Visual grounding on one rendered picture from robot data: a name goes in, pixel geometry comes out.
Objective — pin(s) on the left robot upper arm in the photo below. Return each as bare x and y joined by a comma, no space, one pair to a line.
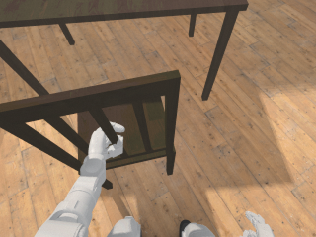
56,228

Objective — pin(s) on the robot left forearm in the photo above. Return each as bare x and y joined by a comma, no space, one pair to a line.
83,196

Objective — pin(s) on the table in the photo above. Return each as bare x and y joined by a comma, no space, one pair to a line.
26,13

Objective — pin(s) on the robot right thigh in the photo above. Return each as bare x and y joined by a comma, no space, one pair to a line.
197,230

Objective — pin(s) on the robot thigh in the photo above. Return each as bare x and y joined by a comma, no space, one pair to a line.
197,230
126,228

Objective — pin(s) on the robot left hand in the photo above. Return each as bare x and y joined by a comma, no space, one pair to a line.
99,143

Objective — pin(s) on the robot left thigh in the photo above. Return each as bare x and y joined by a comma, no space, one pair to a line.
126,228

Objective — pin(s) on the robot right hand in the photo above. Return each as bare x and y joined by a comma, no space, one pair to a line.
262,229

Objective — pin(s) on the chair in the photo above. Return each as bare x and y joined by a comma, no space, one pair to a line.
135,104

